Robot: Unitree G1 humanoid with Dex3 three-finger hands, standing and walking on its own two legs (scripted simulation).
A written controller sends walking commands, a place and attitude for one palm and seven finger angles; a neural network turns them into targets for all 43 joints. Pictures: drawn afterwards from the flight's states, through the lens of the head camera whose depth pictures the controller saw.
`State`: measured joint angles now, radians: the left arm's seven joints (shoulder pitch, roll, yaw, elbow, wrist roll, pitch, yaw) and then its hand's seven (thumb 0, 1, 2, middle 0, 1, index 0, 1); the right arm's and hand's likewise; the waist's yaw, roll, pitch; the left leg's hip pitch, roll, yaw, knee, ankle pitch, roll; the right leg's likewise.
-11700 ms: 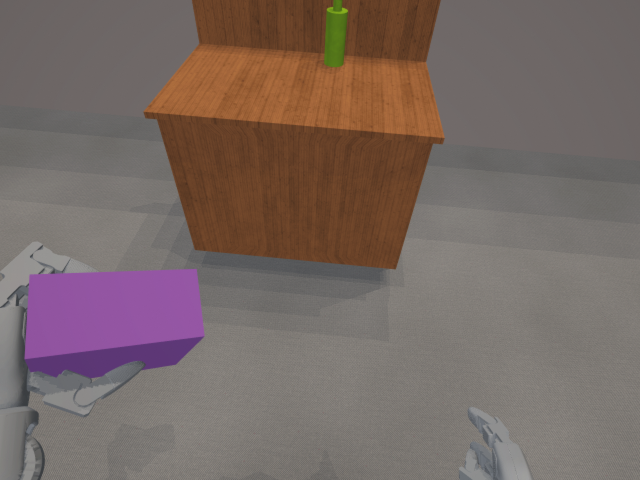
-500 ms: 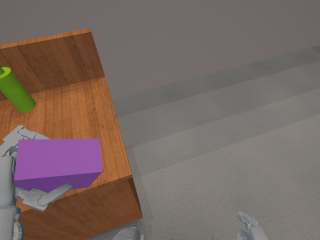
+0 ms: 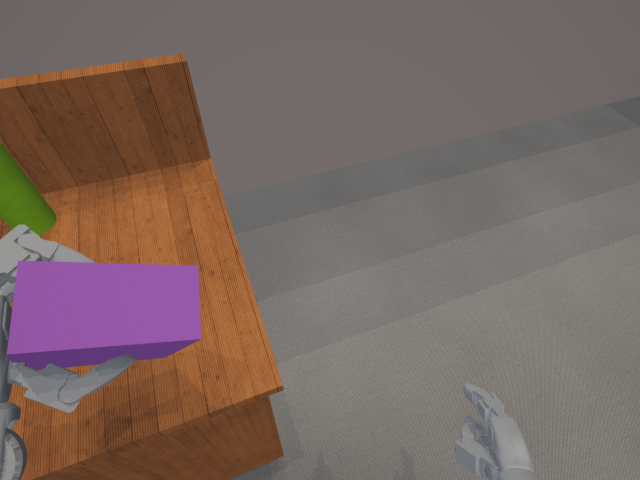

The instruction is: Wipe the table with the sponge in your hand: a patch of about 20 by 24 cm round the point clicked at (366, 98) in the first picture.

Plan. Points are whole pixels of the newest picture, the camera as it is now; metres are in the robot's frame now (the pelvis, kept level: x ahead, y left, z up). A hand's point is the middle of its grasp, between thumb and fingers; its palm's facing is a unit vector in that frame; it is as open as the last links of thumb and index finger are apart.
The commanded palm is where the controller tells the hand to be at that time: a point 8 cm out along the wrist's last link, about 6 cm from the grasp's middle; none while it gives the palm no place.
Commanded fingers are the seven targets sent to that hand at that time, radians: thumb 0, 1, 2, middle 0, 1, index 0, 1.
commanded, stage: come to a stop and stand still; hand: left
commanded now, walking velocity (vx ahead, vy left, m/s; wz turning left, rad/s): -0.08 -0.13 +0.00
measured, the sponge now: (133, 318) +0.23 +0.19 +0.14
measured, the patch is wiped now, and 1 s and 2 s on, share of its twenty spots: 0.00 0.00 0.00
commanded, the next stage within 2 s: look again from close up in 1.32 s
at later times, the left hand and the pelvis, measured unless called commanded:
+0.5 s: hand (74, 306) +0.22 +0.23 +0.18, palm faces +0.36 -0.84 -0.41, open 10.7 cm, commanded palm +0.14 +0.26 +0.19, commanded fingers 0.00 0.10 1.30 -1.20 -1.60 -1.20 -1.60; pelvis -0.03 -0.01 +0.01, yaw -3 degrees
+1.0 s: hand (78, 299) +0.24 +0.24 +0.16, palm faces +0.32 -0.88 -0.36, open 10.7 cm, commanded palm +0.18 +0.28 +0.19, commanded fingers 0.00 0.10 1.30 -1.20 -1.60 -1.20 -1.60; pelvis +0.00 +0.01 +0.02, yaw -3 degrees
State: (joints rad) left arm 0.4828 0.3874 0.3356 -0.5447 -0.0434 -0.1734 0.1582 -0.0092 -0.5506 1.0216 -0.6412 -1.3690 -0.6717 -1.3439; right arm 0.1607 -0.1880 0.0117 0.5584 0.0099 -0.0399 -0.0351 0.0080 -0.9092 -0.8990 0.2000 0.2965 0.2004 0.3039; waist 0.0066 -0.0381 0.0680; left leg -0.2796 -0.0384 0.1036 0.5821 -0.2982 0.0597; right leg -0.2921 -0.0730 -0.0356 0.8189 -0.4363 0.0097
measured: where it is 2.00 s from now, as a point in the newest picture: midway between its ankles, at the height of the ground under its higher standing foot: outside the picture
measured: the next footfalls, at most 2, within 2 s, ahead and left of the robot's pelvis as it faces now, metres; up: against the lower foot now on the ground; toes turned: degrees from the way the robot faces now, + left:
right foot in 0.26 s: +0.05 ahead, -0.10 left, +0.00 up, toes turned -4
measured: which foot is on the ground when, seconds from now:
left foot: down 0.00-1.00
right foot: up 0.00-0.24, down 0.26-1.00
